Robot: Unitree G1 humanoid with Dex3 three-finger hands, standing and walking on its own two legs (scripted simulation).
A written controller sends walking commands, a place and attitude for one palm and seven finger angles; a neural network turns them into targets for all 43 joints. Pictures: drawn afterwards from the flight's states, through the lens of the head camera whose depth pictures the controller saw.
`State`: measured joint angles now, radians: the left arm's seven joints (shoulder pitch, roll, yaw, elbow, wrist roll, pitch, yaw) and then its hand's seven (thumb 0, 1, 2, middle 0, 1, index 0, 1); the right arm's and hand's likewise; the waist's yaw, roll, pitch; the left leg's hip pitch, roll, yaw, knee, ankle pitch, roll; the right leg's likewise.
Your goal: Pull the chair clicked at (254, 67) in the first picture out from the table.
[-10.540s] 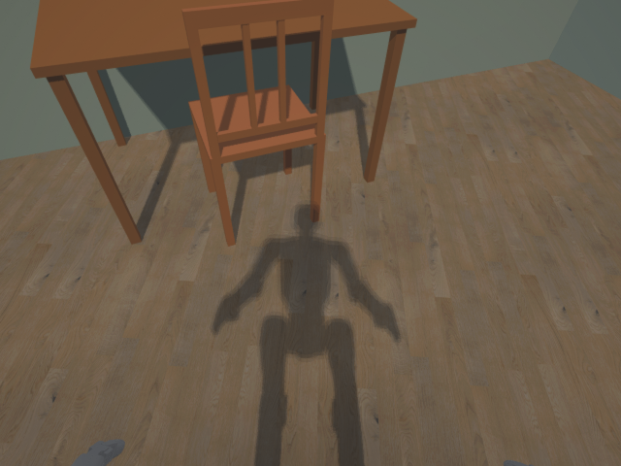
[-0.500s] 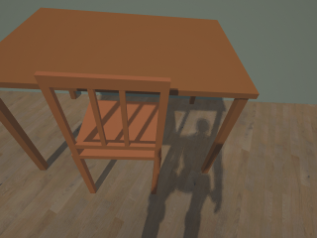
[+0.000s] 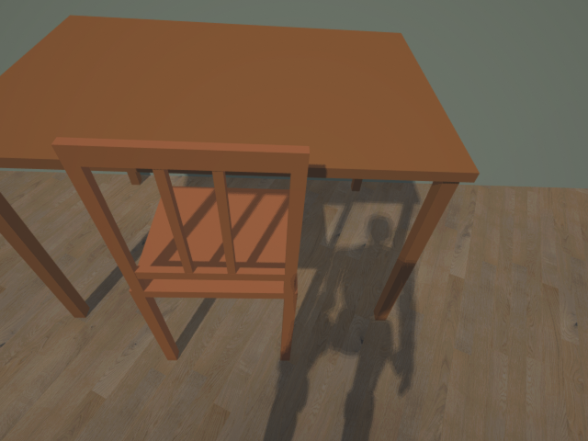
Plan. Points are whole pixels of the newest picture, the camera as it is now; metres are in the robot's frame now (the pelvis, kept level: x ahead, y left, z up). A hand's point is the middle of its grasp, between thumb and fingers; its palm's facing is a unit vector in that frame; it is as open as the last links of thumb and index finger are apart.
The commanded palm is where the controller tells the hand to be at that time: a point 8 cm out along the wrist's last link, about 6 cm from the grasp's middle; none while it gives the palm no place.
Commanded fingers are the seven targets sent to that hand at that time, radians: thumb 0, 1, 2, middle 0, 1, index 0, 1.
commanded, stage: look again from close up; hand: left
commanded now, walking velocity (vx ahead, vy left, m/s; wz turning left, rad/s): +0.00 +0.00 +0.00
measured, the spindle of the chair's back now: (176, 226) +0.51 +0.27 -0.08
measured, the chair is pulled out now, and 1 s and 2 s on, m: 0.00 0.00 0.00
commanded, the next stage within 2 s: shuffle to correct the standing spot in 1.32 s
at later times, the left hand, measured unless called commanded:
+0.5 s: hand out of the picture -0.03 +0.14 -0.18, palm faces +0.05 -0.99 -0.13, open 7.4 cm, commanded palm none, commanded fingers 0.00 0.90 0.90 -0.20 -0.30 -0.20 -0.30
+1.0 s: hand out of the picture -0.02 +0.13 -0.18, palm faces +0.06 -0.99 -0.13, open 7.4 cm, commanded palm none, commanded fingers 0.00 0.90 0.90 -0.20 -0.30 -0.20 -0.30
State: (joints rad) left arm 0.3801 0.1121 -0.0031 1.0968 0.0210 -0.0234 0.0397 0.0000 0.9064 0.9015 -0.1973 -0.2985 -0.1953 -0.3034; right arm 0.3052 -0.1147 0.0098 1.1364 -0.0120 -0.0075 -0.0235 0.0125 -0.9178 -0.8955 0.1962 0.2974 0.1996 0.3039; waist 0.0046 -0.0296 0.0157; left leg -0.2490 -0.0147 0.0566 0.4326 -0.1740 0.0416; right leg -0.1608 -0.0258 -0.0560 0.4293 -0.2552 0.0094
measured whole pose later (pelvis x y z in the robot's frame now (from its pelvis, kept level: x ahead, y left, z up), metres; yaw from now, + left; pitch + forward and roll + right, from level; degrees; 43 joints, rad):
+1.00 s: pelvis +0.02 -0.01 +0.00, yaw +0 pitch -1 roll +0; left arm 0.39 0.10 0.00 1.11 0.02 -0.03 0.04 0.00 0.91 0.90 -0.20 -0.30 -0.20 -0.30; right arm 0.31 -0.11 0.02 1.15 -0.01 -0.01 -0.03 0.01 -0.92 -0.90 0.20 0.30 0.20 0.30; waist 0.01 -0.03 0.02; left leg -0.21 -0.01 0.05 0.42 -0.19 0.03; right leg -0.12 -0.02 -0.06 0.41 -0.27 0.00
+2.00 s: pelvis +0.11 -0.03 -0.02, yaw +1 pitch +0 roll +0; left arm 0.50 0.07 0.01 1.16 0.01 -0.03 0.04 0.00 0.91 0.90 -0.20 -0.30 -0.20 -0.30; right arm 0.25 -0.14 -0.01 1.10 -0.02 -0.03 -0.05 0.03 -0.93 -0.90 0.20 0.30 0.20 0.30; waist 0.03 -0.05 0.05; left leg -0.30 0.00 0.12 0.61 -0.25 0.05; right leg -0.12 0.00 -0.09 0.70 -0.48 -0.03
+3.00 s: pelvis +0.06 -0.06 +0.00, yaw +3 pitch +0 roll +1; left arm 0.35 0.16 0.04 1.07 0.03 0.02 0.01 0.00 0.91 0.90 -0.20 -0.30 -0.19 -0.30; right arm 0.38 -0.08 0.01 1.11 -0.03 0.00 -0.03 0.01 -0.91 -0.90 0.20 0.30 0.20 0.30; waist 0.01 -0.05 -0.02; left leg -0.14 -0.03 0.04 0.37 -0.24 0.04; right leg -0.35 -0.03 -0.04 0.77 -0.38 0.00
